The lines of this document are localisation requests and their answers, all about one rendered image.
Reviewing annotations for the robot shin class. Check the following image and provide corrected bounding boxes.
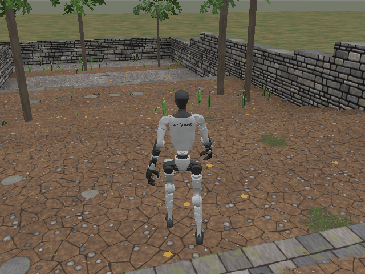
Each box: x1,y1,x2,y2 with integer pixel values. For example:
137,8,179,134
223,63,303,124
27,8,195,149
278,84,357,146
165,184,173,220
194,196,202,237

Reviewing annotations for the right robot shin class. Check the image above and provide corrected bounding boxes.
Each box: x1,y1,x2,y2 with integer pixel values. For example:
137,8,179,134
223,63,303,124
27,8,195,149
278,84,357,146
194,196,202,237

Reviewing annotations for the right robot upper arm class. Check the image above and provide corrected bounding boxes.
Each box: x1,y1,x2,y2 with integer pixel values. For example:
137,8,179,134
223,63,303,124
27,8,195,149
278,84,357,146
194,114,210,144

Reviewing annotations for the left robot upper arm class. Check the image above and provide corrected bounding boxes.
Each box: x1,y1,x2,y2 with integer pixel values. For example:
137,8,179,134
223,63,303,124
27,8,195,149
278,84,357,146
156,115,171,148

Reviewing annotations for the robot left hand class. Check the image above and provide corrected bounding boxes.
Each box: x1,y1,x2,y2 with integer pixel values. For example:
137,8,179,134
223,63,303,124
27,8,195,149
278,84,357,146
146,168,159,186

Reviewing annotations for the robot right hand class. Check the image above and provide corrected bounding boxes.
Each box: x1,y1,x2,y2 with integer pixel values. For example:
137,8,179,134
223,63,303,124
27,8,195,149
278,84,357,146
199,150,212,160

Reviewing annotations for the left robot shin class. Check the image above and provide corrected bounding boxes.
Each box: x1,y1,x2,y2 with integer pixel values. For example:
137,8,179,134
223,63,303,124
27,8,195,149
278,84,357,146
165,184,173,220

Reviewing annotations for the robot left forearm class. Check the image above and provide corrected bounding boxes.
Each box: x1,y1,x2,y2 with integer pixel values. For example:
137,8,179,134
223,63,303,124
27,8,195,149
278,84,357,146
148,140,161,170

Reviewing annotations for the robot right forearm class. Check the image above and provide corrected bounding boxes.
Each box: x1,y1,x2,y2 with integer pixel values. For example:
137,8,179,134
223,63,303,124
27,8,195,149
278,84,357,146
204,136,212,153

